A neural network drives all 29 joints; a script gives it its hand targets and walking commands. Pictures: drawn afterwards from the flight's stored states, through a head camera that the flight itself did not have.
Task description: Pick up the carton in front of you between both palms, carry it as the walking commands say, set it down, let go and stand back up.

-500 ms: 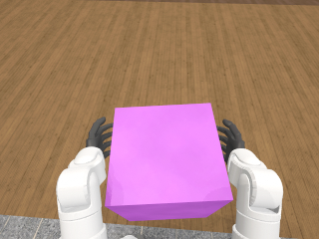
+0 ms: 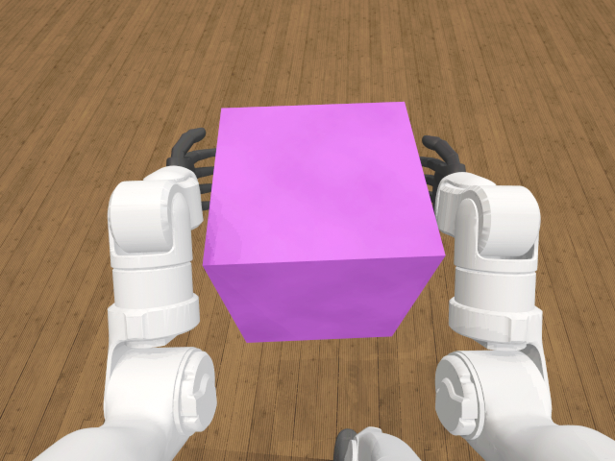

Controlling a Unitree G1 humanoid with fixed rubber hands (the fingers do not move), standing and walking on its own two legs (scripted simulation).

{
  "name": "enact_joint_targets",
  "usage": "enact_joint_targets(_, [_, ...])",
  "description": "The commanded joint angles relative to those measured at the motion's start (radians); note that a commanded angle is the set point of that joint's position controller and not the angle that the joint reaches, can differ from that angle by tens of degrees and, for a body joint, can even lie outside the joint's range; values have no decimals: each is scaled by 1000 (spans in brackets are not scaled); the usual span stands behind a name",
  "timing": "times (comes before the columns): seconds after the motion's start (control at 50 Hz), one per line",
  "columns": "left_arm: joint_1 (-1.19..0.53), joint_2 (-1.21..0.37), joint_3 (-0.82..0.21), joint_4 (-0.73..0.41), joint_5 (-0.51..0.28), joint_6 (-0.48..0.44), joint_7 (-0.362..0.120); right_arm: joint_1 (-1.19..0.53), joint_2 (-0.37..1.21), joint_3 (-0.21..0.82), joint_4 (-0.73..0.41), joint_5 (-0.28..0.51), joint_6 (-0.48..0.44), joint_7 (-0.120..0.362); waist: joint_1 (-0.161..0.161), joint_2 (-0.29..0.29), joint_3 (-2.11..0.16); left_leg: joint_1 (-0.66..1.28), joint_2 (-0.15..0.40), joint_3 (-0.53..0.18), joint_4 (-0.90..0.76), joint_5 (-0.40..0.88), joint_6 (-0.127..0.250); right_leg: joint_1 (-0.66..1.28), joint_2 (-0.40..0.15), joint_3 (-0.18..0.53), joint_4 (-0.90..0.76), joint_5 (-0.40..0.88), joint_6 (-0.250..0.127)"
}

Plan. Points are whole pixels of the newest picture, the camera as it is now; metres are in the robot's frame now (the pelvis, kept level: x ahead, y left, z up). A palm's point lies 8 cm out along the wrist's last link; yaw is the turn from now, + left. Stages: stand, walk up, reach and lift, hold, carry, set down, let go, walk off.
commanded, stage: carry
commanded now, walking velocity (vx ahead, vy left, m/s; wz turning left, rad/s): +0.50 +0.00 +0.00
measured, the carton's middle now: (316, 235) +0.36 +0.00 +0.09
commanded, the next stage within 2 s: none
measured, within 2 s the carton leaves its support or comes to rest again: neither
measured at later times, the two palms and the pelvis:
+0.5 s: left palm (218, 57) +0.66 +0.15 +0.18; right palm (405, 65) +0.64 -0.15 +0.17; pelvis +0.26 +0.01 +0.04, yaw -1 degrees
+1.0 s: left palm (224, 48) +0.72 +0.15 +0.16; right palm (398, 47) +0.72 -0.15 +0.16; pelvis +0.36 -0.01 +0.04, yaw +0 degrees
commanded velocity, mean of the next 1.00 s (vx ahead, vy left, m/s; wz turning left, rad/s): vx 0.01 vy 0.00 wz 0.00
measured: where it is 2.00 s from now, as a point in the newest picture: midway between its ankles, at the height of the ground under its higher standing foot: (313, 412)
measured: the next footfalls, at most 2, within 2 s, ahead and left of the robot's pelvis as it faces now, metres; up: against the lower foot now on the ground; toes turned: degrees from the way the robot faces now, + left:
left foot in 0.36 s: +0.37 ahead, +0.10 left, +0.03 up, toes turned +4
right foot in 0.62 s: +0.36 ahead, -0.11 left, +0.03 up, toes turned -2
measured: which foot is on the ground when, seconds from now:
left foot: down 0.00-0.02, up 0.04-0.34, down 0.36-1.00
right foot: down 0.00-0.36, up 0.38-0.60, down 0.62-1.00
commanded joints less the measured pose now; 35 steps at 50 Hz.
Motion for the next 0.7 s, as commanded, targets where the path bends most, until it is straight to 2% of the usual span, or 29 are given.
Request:
enact_joint_targets(0.0, [-638,-929,-586,59,-433,1,-211,-758,969,597,-10,433,-25,214,80,-299,-611,-460,-71,-54,706,228,17,891,-347,638,-154,-41,-210])
enact_joint_targets(0.02, [-637,-980,-583,69,-461,-2,-215,-787,965,576,-11,424,-26,206,111,-340,-603,-641,-129,-172,882,-5,25,936,-354,801,-274,-8,-250])
enact_joint_targets(0.04, [-688,-1017,-584,24,-479,-7,-220,-838,999,575,-25,422,-32,196,100,-275,-543,-734,-84,-219,962,17,53,927,-337,682,-217,187,-227])
enact_joint_targets(0.06, [-738,-1065,-592,-12,-502,-11,-224,-855,1015,560,-44,411,-38,186,97,-151,-515,-765,-58,-224,951,43,64,888,-312,568,-143,393,-192])
enact_joint_targets(0.08, [-786,-1096,-595,-54,-518,-15,-225,-851,1027,543,-55,396,-41,177,81,-99,-499,-755,-33,-224,886,76,67,839,-293,475,-125,498,-155])
enact_joint_targets(0.1, [-807,-1117,-598,-92,-527,-18,-222,-833,1029,528,-65,377,-44,168,70,-86,-509,-726,-20,-221,825,95,64,813,-277,415,-131,507,-131])
enact_joint_targets(0.14, [-787,-1118,-600,-142,-512,-23,-215,-776,1024,523,-94,335,-50,154,63,-104,-531,-716,-23,-198,721,86,52,823,-267,353,-130,559,-124])
enact_joint_targets(0.2, [-710,-1073,-621,-197,-469,-31,-207,-690,996,547,-137,285,-67,140,64,-136,-531,-699,-44,-149,502,100,29,820,-245,252,-107,715,-134])
enact_joint_targets(0.26, [-640,-1014,-654,-249,-438,-36,-205,-670,952,593,-214,276,-78,136,57,-178,-519,-549,-102,-66,207,285,14,762,-167,110,-59,813,-90])
enact_joint_targets(0.3, [-596,-972,-671,-245,-421,-34,-204,-655,928,625,-228,293,-73,145,44,-187,-508,-403,-131,-28,33,432,18,717,-150,64,-3,805,-56])
enact_joint_targets(0.32, [-585,-953,-678,-234,-417,-31,-205,-643,923,639,-223,306,-69,153,7,-161,-517,-247,-136,1,-100,571,28,645,-132,27,78,783,-24])
enact_joint_targets(0.34, [-584,-937,-683,-219,-412,-27,-206,-642,914,652,-216,320,-62,165,-25,-122,-535,-46,-63,-61,-136,752,55,508,-116,43,135,601,21])
enact_joint_targets(0.36, [-598,-931,-690,-211,-416,-14,-212,-646,902,651,-190,326,-59,176,-41,87,-636,277,185,-337,46,1422,175,263,-49,67,319,150,83])
enact_joint_targets(0.38, [-583,-924,-686,-176,-413,-4,-215,-611,906,646,-143,340,-52,186,-75,231,-688,433,272,-499,53,1651,287,79,57,137,450,-354,95])
enact_joint_targets(0.4, [-579,-943,-687,-156,-413,-5,-218,-615,919,654,-156,362,-49,195,-74,218,-677,454,279,-491,36,1558,305,1,47,210,502,-438,81])
enact_joint_targets(0.42, [-603,-956,-676,-167,-408,-8,-218,-651,954,663,-181,385,-50,205,-72,162,-642,441,265,-470,18,1446,281,-44,28,225,485,-438,74])
enact_joint_targets(0.46, [-620,-974,-655,-173,-392,-13,-208,-731,997,679,-239,426,-53,217,-54,100,-567,371,211,-406,-2,1296,223,-44,-1,219,286,-400,70])
enact_joint_targets(0.5, [-599,-971,-639,-165,-371,-16,-193,-762,1005,685,-268,445,-52,218,-55,96,-579,320,177,-350,-14,1236,204,57,35,180,154,-336,81])
enact_joint_targets(0.54, [-568,-950,-625,-147,-346,-15,-182,-752,996,686,-259,445,-49,217,-43,118,-593,268,152,-278,6,1177,190,156,53,149,24,-273,83])
enact_joint_targets(0.56, [-551,-946,-622,-129,-337,-12,-181,-739,989,686,-240,441,-46,219,-33,120,-593,228,132,-234,33,1126,177,223,55,127,-71,-173,83])
enact_joint_targets(0.58, [-541,-948,-623,-109,-333,-9,-183,-730,983,687,-215,437,-44,223,-17,120,-592,151,112,-197,59,1038,156,333,45,108,-171,-16,81])
enact_joint_targets(0.6, [-548,-950,-628,-94,-340,-4,-189,-720,977,688,-185,431,-41,226,-2,119,-583,46,94,-193,58,905,124,439,10,131,-201,83,68])
enact_joint_targets(0.62, [-560,-956,-634,-73,-355,3,-200,-713,967,683,-143,423,-39,227,11,64,-583,-89,78,-194,72,656,83,561,-87,224,-186,298,40])
enact_joint_targets(0.64, [-582,-955,-633,-38,-351,-2,-208,-740,978,676,-130,419,-31,230,13,-84,-560,-175,24,-164,62,455,33,596,-196,299,-57,738,-26])
enact_joint_targets(0.66, [-582,-963,-629,-9,-363,0,-217,-754,987,670,-94,419,-27,232,12,-152,-553,-194,18,-163,52,315,17,625,-209,291,-24,878,-48])
enact_joint_targets(0.68, [-573,-977,-624,20,-376,0,-227,-750,1002,661,-56,416,-26,234,13,-174,-536,-196,8,-162,48,314,9,617,-199,283,-16,867,-45])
